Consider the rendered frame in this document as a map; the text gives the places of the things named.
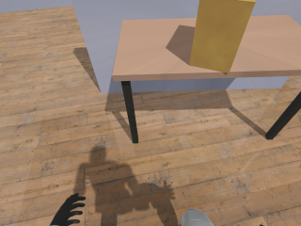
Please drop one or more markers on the robot left hand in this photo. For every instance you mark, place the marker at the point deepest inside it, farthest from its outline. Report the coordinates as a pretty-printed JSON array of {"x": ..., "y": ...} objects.
[{"x": 64, "y": 213}]

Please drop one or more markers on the table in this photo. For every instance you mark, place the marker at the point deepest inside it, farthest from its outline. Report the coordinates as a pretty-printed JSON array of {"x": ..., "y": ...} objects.
[{"x": 160, "y": 49}]

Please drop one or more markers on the robot right thigh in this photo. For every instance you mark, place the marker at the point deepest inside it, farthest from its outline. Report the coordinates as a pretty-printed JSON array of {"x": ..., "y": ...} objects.
[{"x": 195, "y": 218}]

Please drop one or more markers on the carton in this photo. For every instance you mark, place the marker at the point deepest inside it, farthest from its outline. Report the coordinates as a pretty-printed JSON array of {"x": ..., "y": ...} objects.
[{"x": 219, "y": 29}]

